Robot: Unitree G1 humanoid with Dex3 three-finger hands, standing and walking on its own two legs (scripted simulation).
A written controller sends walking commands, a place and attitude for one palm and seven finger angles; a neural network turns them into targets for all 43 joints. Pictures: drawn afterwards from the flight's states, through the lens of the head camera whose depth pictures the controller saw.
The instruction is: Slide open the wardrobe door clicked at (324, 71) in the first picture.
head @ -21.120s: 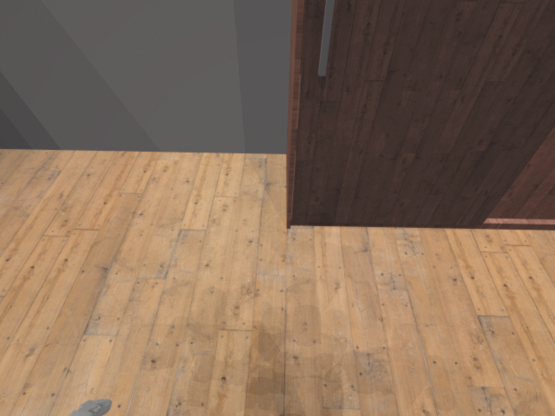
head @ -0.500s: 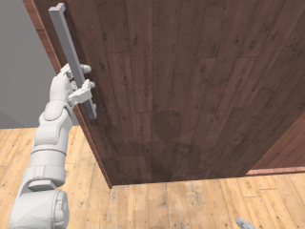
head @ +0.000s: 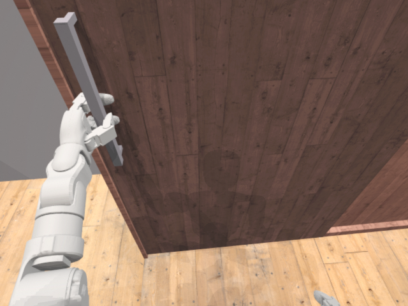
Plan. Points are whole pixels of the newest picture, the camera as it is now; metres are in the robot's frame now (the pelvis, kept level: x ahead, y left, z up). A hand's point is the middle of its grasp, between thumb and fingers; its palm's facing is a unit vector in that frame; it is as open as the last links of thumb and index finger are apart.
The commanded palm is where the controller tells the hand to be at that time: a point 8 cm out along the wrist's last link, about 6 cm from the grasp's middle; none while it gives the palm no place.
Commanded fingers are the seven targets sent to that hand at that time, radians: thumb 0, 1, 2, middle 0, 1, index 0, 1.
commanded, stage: grip the handle and tug to test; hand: left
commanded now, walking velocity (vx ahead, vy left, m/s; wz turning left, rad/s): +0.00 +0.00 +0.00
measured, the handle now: (99, 103) +0.46 +0.23 +0.17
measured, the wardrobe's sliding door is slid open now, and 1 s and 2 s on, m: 0.00 0.00 0.25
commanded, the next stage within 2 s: tug the door sideways, standing still in 0.12 s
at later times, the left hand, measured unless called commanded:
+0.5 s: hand (111, 124) +0.42 +0.20 +0.16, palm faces +0.20 -0.98 -0.08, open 5.6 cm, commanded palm +0.39 +0.22 +0.16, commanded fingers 0.00 0.90 0.90 -0.45 -1.40 -0.45 -1.40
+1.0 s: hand (118, 123) +0.43 +0.19 +0.15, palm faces +0.46 -0.89 -0.08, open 5.9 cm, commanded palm +0.40 +0.17 +0.16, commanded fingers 0.00 0.90 0.90 -0.45 -1.40 -0.45 -1.40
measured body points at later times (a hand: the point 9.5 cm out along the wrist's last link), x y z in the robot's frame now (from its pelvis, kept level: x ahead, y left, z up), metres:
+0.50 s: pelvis +0.07 +0.01 +0.01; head +0.08 +0.00 +0.46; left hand +0.40 +0.25 +0.16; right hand +0.24 -0.22 -0.09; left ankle -0.08 +0.11 -0.71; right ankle +0.00 -0.12 -0.72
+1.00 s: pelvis +0.11 -0.04 -0.02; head +0.16 -0.05 +0.43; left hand +0.40 +0.24 +0.15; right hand +0.35 -0.19 -0.12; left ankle +0.09 +0.11 -0.74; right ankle +0.17 -0.14 -0.72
